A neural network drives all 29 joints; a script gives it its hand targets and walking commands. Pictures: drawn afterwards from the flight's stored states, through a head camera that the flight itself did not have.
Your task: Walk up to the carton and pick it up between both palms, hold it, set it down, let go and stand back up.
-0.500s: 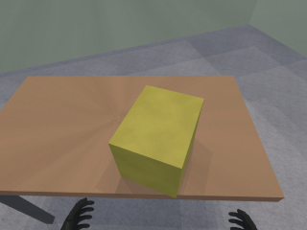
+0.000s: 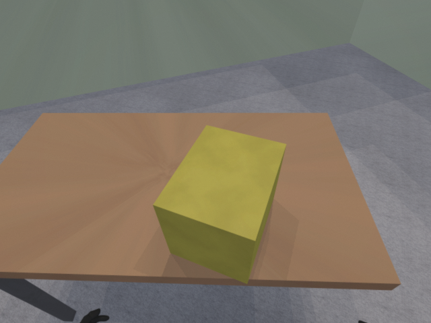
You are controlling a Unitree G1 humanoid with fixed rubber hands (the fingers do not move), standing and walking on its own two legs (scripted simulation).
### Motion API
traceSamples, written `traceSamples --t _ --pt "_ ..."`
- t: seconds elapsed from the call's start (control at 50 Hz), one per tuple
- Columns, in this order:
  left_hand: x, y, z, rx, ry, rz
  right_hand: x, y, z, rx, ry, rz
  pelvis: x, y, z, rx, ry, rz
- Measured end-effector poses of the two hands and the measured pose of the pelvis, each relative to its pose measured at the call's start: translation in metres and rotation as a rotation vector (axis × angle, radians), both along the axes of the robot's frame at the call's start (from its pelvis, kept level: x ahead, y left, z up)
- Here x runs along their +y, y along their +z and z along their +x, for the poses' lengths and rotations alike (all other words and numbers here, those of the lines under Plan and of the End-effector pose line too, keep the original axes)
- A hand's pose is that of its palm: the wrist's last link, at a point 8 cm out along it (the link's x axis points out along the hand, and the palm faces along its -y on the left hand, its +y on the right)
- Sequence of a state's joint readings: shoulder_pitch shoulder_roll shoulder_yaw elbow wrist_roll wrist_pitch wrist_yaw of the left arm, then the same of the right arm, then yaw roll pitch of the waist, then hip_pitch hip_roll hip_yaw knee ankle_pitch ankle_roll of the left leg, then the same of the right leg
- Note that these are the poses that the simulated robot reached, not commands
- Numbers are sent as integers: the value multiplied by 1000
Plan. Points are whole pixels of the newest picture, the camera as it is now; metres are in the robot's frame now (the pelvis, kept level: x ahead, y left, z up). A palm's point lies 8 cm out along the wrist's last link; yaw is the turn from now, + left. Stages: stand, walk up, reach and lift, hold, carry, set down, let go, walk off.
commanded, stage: stand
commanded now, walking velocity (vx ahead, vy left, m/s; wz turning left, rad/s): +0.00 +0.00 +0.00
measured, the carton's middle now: (225, 200) +0.39 +0.01 -0.01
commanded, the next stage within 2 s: none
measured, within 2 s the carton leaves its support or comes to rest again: neither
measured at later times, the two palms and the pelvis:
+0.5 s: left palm out of the picture +0.07 +0.30 -0.10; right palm out of the picture +0.07 -0.27 -0.11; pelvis -0.02 +0.01 +0.00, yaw +0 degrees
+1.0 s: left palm out of the picture +0.06 +0.30 -0.10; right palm out of the picture +0.07 -0.27 -0.11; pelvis -0.02 +0.00 +0.00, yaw +0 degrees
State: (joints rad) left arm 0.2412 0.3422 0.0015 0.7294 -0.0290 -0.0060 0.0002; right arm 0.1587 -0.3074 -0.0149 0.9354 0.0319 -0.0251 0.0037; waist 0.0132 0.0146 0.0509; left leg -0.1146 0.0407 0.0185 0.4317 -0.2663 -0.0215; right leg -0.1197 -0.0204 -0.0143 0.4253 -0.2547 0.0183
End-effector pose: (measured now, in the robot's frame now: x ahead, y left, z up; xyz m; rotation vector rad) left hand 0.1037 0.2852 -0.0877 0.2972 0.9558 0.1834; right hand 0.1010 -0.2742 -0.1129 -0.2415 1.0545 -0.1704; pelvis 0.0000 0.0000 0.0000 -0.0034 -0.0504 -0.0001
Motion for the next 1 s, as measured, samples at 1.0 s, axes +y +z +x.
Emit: traceSamples --t 1.0 --pt "10 -11 -45 93 34 3 0 -2 -30 45 -22 2 3 2 -20 -10 0 -4"
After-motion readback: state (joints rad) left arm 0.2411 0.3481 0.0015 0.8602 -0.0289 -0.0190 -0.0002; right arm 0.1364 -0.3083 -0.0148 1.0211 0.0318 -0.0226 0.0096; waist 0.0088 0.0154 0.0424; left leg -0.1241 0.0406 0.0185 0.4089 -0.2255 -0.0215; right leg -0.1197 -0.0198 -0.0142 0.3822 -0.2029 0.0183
